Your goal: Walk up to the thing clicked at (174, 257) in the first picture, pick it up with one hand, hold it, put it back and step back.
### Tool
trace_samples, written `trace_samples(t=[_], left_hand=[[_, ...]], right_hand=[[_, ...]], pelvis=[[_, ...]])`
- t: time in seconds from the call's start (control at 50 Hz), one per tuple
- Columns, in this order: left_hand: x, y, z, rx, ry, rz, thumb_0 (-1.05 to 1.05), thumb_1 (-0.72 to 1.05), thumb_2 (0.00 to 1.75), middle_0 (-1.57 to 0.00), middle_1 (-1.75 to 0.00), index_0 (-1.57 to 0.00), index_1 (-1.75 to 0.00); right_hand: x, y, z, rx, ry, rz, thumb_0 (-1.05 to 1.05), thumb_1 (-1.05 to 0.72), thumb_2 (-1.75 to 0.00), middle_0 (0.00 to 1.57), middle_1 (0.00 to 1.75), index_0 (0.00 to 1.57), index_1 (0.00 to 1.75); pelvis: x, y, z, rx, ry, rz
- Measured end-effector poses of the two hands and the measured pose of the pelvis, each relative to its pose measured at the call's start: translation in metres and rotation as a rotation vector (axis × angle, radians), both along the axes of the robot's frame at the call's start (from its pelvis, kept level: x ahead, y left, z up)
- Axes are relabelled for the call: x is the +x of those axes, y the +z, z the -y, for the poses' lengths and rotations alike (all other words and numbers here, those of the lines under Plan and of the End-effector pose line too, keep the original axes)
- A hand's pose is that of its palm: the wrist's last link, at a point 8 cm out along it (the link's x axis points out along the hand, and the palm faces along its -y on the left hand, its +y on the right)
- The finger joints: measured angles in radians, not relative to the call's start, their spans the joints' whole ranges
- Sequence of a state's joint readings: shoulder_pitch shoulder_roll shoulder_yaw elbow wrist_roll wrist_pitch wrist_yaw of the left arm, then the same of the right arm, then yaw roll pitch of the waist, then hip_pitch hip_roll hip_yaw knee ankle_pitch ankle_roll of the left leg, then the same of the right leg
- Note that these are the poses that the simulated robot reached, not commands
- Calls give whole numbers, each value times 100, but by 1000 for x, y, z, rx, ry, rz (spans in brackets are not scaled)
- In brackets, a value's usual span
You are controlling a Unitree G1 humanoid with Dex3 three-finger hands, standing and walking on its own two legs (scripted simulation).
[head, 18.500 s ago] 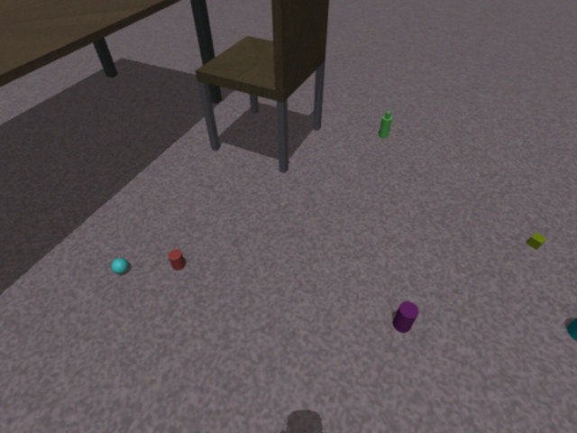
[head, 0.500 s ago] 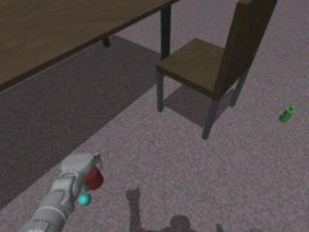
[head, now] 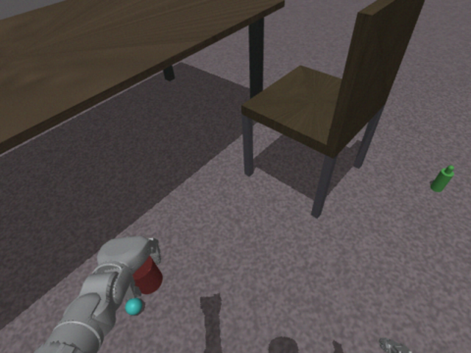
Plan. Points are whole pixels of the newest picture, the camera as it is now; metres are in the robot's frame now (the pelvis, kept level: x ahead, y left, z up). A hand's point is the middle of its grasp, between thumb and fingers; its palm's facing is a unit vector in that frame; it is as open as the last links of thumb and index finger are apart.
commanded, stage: hold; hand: left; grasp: from above
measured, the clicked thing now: (143, 273) +0.31 +0.21 -0.07
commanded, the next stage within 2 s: crouch in 0.96 s
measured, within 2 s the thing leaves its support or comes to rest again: neither
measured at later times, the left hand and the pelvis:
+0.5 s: hand (127, 279) +0.28 +0.22 -0.03, palm faces -0.46 -0.06 -0.89, open 8.6 cm; pelvis -0.01 +0.00 +0.00, yaw +0 degrees
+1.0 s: hand (127, 278) +0.28 +0.23 -0.04, palm faces -0.46 -0.06 -0.89, open 8.6 cm; pelvis +0.00 +0.00 +0.01, yaw +0 degrees
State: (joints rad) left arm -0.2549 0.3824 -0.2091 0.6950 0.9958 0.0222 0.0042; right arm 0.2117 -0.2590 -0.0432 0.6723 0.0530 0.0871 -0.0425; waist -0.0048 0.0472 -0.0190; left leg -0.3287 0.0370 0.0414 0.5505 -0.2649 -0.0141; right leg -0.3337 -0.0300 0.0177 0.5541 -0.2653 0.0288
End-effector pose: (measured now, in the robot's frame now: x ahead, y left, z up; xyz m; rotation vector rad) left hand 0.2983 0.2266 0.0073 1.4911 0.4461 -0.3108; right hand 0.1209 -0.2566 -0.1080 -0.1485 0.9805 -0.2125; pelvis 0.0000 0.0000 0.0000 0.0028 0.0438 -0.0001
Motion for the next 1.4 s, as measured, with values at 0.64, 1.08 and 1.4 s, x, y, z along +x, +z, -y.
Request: trace_samples(t=[0.64, 1.08, 1.4], left_hand=[[-14, 13, -2, -10, -10, -7, 5, 18, 55, -81, -84, -68, -72], [-9, 12, -3, -2, -17, 3, 5, 18, 55, -82, -82, -68, -72], [-13, -36, -5, 20, -25, -27, 6, 19, 55, -85, -80, -68, -71]], right_hand=[[13, 10, -10, 14, 20, 55, 1, -91, -90, 20, 30, 20, 30], [8, 8, -8, 7, 5, 26, 1, -92, -90, 20, 30, 20, 30], [-6, 0, 0, -25, 18, -33, 0, -91, -90, 20, 30, 20, 30]], pelvis=[[-6, 5, -1, 3, -2, 39], [-3, 6, -2, 1, -4, 39], [-10, -4, 0, -1, 13, -29]])
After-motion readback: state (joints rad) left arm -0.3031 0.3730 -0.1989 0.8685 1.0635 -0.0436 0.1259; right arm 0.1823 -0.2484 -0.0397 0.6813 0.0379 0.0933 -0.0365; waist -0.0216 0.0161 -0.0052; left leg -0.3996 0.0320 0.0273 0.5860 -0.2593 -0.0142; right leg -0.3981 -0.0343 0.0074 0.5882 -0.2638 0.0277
